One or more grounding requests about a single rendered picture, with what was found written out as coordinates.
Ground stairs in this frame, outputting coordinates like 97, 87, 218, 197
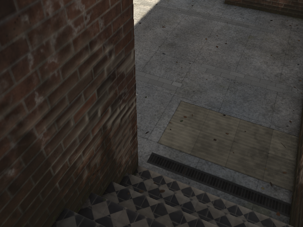
51, 166, 294, 227

